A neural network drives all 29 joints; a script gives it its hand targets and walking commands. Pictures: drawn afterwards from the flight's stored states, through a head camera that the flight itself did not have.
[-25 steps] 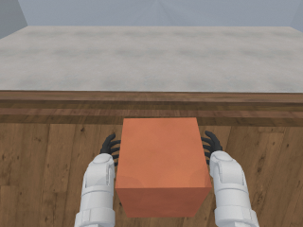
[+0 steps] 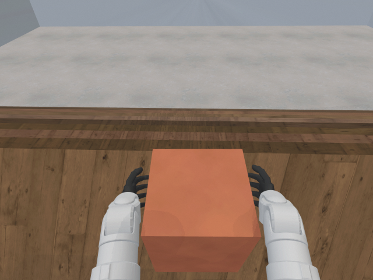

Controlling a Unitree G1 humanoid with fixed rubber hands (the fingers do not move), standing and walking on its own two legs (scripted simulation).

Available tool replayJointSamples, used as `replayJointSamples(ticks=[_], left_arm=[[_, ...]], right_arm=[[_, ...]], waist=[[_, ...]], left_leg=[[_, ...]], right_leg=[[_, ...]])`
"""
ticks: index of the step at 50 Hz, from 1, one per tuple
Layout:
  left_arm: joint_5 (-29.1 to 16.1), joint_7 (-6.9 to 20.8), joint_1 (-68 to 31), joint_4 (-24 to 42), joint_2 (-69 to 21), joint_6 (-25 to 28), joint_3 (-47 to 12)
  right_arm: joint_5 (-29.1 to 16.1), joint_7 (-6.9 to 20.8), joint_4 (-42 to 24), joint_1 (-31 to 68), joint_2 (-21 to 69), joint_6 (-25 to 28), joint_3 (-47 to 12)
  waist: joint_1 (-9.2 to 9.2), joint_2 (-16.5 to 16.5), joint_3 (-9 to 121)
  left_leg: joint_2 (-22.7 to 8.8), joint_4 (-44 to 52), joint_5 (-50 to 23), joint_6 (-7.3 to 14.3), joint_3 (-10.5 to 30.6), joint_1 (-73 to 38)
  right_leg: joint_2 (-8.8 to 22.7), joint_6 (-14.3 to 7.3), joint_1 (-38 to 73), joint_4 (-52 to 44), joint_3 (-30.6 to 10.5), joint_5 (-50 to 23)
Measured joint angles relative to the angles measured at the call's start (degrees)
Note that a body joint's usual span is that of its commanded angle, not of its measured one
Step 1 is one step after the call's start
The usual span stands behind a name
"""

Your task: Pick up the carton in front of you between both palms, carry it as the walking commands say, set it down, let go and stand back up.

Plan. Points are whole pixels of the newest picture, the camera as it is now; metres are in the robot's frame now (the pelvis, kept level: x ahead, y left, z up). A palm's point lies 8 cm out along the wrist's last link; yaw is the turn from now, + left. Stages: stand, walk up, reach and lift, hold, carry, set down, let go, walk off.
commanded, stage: hold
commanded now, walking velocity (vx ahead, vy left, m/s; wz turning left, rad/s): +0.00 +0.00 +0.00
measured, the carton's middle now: (196, 213) +0.30 +0.01 -0.02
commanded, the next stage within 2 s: carry in 0.54 s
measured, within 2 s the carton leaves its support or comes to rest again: neither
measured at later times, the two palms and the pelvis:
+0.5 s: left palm (129, 200) +0.29 +0.16 +0.05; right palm (266, 198) +0.29 -0.14 +0.06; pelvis +0.00 +0.00 +0.00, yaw +0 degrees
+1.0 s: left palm (161, 159) +0.36 +0.09 +0.10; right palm (293, 163) +0.36 -0.21 +0.10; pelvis +0.08 -0.04 +0.01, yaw -3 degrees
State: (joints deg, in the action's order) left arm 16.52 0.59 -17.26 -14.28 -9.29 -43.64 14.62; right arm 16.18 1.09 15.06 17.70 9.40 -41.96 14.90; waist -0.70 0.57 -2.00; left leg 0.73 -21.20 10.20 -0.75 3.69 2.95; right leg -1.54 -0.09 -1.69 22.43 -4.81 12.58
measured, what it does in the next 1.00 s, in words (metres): lifts its left foot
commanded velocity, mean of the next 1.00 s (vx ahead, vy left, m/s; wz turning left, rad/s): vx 0.25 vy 0.00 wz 0.00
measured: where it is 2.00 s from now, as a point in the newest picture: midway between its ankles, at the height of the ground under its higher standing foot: (204, 213)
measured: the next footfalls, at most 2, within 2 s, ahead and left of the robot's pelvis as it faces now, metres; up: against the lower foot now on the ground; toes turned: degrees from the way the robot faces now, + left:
left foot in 1.26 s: +0.41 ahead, +0.06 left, +0.00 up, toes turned +8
right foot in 1.72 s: +0.74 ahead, -0.19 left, +0.00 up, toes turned -15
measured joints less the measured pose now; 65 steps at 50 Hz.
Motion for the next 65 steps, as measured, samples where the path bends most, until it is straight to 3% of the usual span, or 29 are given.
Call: replayJointSamples(ticks=[13,28,30,32,35,39,41,43,47,53,58,62,64,65], left_arm=[[-1.48,-0.33,4.41,3.81,1.06,-0.39,-3.35],[-1.11,-0.35,1.52,1.43,0.41,-0.15,-1.19],[-0.84,-0.29,1.57,1.05,0.46,-0.66,-0.75],[-1.17,-0.63,1.89,1.26,0.86,-1.4,-0.76],[-4.11,-1.48,3.39,5.41,1.89,-2.73,-2.43],[-8.3,-2.87,3.57,12.75,3.45,-7.04,-4.92],[-8.96,-3.43,3.62,14.95,2.65,-9.52,-5.39],[-9.07,-4.31,4.37,17.35,1.8,-13.05,-6.52],[-9.3,-5.73,6.63,24.03,1.45,-19.05,-8.26],[-10.24,-5.87,7.77,32.98,1.58,-24.5,-7.56],[-11.06,-5.56,9.57,35.37,1.78,-27.29,-7.85],[-11.84,-5.54,9.11,36.11,1.75,-28.37,-6.95],[-12.21,-5.65,7.61,36.23,1.92,-28.53,-6.04],[-12.26,-5.66,6.98,36.11,2.2,-28.53,-5.53]], right_arm=[[-1.69,-0.9,-3.59,-3.62,-0.89,-1.02,-3.91],[-0.73,-0.39,-1.56,-1.17,-0.3,-0.63,-1.36],[-0.41,-0.24,-0.11,-0.61,-0.18,-0.76,-1.14],[-0.48,-0.47,1.11,0.02,0.02,-0.94,-1.12],[-1.96,-1.66,-3.91,-1.4,-0.35,-3.16,-4.0],[-5.07,-3.52,-13.24,-3.25,-0.86,-7.64,-6.31],[-6.3,-4.35,-17.26,-4.44,-1.63,-10.99,-6.93],[-7.78,-4.45,-20.31,-6.15,-2.86,-14.46,-7.31],[-10.36,-4.98,-25.09,-6.0,-3.58,-20.95,-7.36],[-10.81,-5.96,-32.12,-6.87,-1.35,-24.82,-7.92],[-10.34,-6.36,-35.93,-10.05,-1.92,-27.6,-10.4],[-10.29,-7.27,-37.09,-8.08,-1.73,-30.47,-10.36],[-10.07,-7.29,-36.76,-6.28,-1.45,-30.61,-10.02],[-10.02,-7.29,-35.81,-5.21,-1.25,-30.19,-9.92]], waist=[[0.6,0.78,-0.15],[0.05,0.85,0.87],[-0.28,0.95,3.0],[-1.01,0.95,5.02],[-1.69,-0.28,6.27],[-1.35,-0.36,7.67],[-0.67,-0.65,9.11],[0.17,0.86,10.56],[0.97,2.04,11.1],[0.5,0.38,10.52],[-0.86,-0.91,10.99],[-1.03,-0.14,10.53],[-0.54,1.74,10.12],[0.04,2.78,9.83]], left_leg=[[-0.42,1.74,-0.62,-0.26,0.65,-0.36],[0.28,0.12,-0.16,0.48,-0.29,0.51],[0.24,-1.47,0.62,0.52,-0.8,3.04],[0.11,-3.15,2.96,0.64,-2.03,5.46],[-1.02,-2.19,1.43,0.66,-3.33,6.75],[-1.97,-2.38,2.5,-0.48,-3.65,8.26],[-2.88,-7.83,8.53,0.05,-3.85,10.88],[-2.63,-16.82,12.38,0.6,-5.62,15.29],[-3.43,-26.52,7.14,0.84,-8.64,23.31],[-4.43,-22.32,-0.14,0.71,-9.7,30.31],[-3.46,-14.62,-1.9,1.05,-12.17,31.18],[-1.8,-8.41,-3.75,2.86,-15.7,28.11],[-0.38,-6.57,-4.87,4.88,-17.65,25.46],[-0.05,-8.77,-3.52,5.82,-18.03,25.71]], right_leg=[[-0.3,-0.33,0.76,-2.33,0.58,-0.84],[0.3,0.4,-0.31,-0.71,-0.35,-0.47],[0.26,0.4,-3.44,1.91,-0.53,1.45],[0.73,-0.4,-7.86,7.18,0.11,8.24],[1.46,-0.2,-12.87,13.7,4.6,11.84],[1.89,-0.6,-12.71,6.05,8.62,7.4],[1.21,-2.11,-12.43,4.12,9.65,1.87],[1.79,-3.46,-11.57,2.26,10.43,1.06],[2.43,-3.84,-8.11,-4.96,10.25,-0.27],[2.48,-3.39,-2.31,-12.37,9.5,-0.35],[2.5,-2.42,3.63,-13.95,9.4,4.1],[2.95,-1.16,7.42,-10.07,9.1,11.09],[4.29,-0.65,5.64,0.01,9.01,16.86],[5.2,-0.7,1.56,10.13,8.69,16.63]])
